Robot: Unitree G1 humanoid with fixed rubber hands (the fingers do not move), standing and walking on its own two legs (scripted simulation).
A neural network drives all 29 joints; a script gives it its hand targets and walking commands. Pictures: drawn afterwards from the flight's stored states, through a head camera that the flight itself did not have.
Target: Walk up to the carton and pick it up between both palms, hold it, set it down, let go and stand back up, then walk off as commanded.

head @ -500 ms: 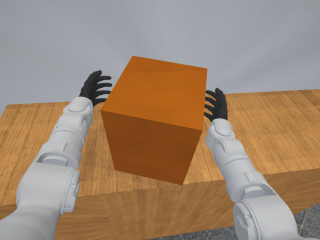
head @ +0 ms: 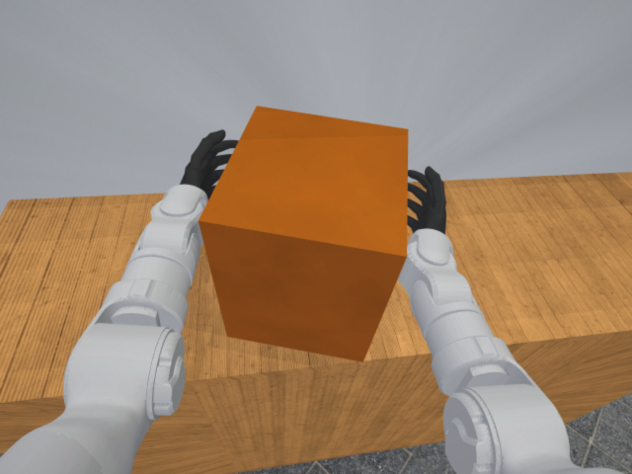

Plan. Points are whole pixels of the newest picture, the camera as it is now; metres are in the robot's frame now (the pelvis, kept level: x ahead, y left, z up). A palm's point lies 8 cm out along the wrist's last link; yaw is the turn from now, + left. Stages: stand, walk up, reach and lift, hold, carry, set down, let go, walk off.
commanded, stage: reach and lift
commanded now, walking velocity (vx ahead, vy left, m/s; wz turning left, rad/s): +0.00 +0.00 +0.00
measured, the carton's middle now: (312, 239) +0.41 -0.02 +0.07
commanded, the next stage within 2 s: none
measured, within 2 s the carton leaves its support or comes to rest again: leaves its support in 1.66 s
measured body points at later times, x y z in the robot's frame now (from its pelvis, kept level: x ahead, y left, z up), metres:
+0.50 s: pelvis +0.03 +0.01 +0.01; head +0.04 +0.05 +0.45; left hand +0.47 +0.12 +0.13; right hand +0.39 -0.17 +0.10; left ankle +0.01 +0.12 -0.74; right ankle +0.05 -0.15 -0.74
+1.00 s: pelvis +0.03 +0.00 +0.01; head +0.06 +0.05 +0.45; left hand +0.47 +0.12 +0.12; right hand +0.39 -0.17 +0.10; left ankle +0.01 +0.12 -0.74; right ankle +0.05 -0.15 -0.74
